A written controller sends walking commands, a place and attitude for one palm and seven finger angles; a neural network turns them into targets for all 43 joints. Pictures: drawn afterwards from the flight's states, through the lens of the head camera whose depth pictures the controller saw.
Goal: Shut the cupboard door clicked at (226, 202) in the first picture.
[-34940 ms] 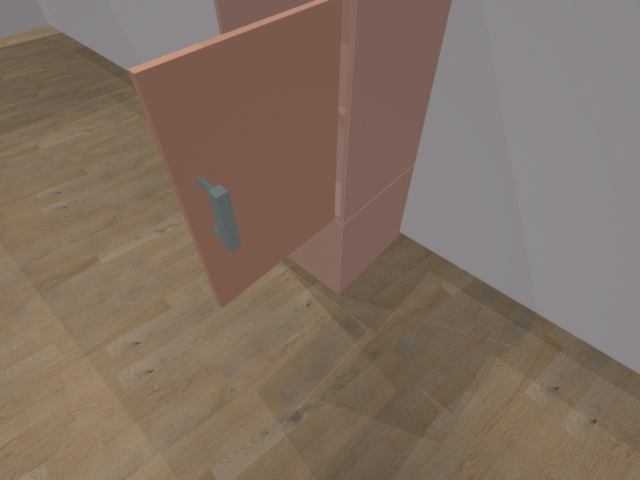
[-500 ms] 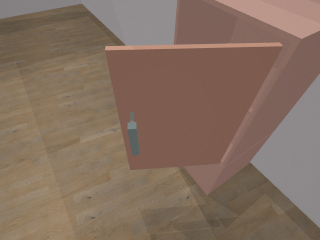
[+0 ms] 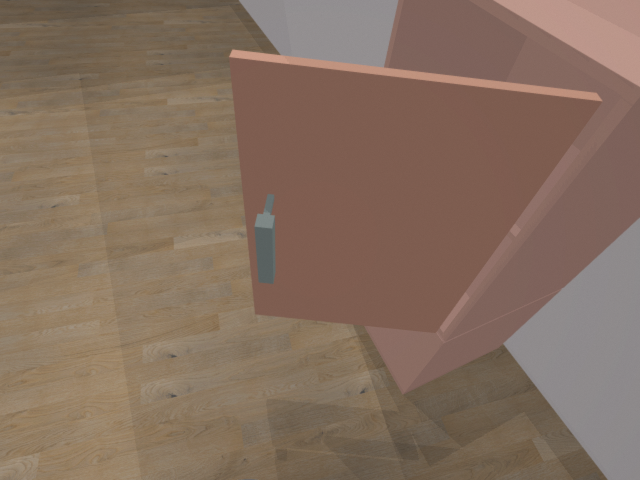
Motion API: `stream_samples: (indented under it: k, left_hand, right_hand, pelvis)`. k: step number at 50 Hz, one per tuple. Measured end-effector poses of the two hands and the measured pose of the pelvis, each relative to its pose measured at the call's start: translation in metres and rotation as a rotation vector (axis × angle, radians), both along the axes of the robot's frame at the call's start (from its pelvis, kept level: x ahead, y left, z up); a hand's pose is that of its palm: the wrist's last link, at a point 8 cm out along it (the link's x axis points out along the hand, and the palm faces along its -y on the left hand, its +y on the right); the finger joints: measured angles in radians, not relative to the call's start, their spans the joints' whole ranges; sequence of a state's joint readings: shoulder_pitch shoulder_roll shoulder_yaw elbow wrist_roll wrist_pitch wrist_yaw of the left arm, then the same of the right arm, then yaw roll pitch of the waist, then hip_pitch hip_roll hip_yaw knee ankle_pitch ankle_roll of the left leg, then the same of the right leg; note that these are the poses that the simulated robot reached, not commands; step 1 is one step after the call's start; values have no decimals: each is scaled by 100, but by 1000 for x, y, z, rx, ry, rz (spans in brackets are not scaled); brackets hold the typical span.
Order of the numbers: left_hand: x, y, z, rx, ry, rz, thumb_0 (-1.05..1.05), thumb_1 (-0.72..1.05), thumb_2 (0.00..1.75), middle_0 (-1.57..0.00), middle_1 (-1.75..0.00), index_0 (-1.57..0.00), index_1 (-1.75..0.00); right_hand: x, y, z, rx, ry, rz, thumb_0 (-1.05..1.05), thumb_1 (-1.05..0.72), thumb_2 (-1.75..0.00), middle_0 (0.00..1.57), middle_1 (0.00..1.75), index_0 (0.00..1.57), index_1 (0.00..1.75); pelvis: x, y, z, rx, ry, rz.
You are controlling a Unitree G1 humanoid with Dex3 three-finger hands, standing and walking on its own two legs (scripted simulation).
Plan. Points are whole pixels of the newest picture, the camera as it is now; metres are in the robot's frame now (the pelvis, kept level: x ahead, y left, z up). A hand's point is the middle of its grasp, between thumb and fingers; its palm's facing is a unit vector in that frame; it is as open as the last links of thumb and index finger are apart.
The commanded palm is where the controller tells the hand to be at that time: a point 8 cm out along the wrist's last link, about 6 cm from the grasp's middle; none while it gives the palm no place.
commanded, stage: shuffle to correct the standing spot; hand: left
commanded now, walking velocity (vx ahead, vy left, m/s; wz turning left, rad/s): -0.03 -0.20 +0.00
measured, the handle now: (268, 240) +0.46 +0.12 -0.01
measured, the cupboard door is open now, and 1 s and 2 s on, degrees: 61 61 61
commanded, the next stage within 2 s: come to a stop and stand still in 0.22 s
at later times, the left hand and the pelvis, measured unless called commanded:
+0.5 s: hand out of the picture +0.03 +0.09 -0.16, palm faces +0.01 -0.98 -0.22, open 7.4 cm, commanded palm none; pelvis -0.01 -0.10 +0.00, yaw +1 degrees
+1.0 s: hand out of the picture +0.01 +0.11 -0.17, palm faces +0.00 -0.96 -0.27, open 7.4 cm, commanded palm none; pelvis -0.01 -0.08 +0.00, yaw -2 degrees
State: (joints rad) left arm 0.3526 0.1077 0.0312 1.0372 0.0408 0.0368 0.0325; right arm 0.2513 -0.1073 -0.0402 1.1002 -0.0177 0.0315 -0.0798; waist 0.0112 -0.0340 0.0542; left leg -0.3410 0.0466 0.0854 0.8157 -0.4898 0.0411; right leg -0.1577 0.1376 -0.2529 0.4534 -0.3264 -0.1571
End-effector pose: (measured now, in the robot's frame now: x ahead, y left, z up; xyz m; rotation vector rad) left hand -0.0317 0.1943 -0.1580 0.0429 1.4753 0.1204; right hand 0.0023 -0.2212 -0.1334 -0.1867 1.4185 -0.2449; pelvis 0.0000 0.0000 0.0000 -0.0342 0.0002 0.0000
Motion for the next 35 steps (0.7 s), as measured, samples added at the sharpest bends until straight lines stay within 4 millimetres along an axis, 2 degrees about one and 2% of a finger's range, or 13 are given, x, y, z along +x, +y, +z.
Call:
stream_samples:
  k: [2,4,9,13,18,22,24,27,31,35]
  left_hand:
    - [-2,-2,-4,-16,14,0,0,90,89,-20,-30,-20,-30]
    - [1,-1,-3,-18,22,-23,0,90,89,-20,-30,-20,-30]
    - [29,8,15,20,-84,-14,0,90,89,-20,-30,-20,-30]
    - [45,7,25,52,-152,6,0,91,89,-20,-30,-19,-30]
    - [54,-13,30,84,-137,-39,0,91,90,-19,-30,-19,-30]
    - [58,-37,21,132,-167,-68,0,91,90,-20,-30,-19,-30]
    - [55,-53,23,132,-154,-67,0,91,90,-20,-30,-19,-30]
    - [48,-72,29,117,-145,-64,0,91,89,-20,-30,-19,-30]
    - [37,-78,27,106,-115,-51,1,93,89,-20,-30,-20,-30]
    - [27,-71,15,87,-81,-27,0,92,89,-20,-30,-20,-30]
  right_hand:
    - [2,-5,2,-23,-44,-12,1,-92,-90,20,30,20,30]
    - [-5,-10,7,-38,-77,-35,1,-92,-90,20,30,20,30]
    - [-24,-23,22,-28,-30,9,1,-92,-90,20,30,20,30]
    - [-25,-37,28,-5,3,55,1,-91,-90,20,30,20,30]
    - [-20,-72,24,14,-14,33,1,-91,-90,20,30,21,30]
    - [-17,-114,0,21,-22,14,1,-90,-90,20,30,21,30]
    - [-12,-129,-6,17,-17,15,1,-91,-90,20,30,21,30]
    - [3,-140,-4,19,-40,20,1,-91,-90,20,30,20,30]
    - [28,-139,7,22,-93,41,1,-91,-90,19,30,20,30]
    - [55,-127,12,12,-151,79,1,-91,-90,19,30,20,30]
  pelvis:
    - [-2,-1,-2,-7,-5,-7]
    - [-6,-4,0,0,-16,-20]
    - [-10,-15,15,-26,-3,12]
    - [-15,-32,21,-42,22,34]
    - [-20,-64,20,-37,48,26]
    - [-18,-95,1,32,57,11]
    - [-17,-100,0,16,39,14]
    - [-11,-104,5,27,26,5]
    - [-7,-107,10,44,13,-6]
    - [-6,-102,6,37,5,-5]
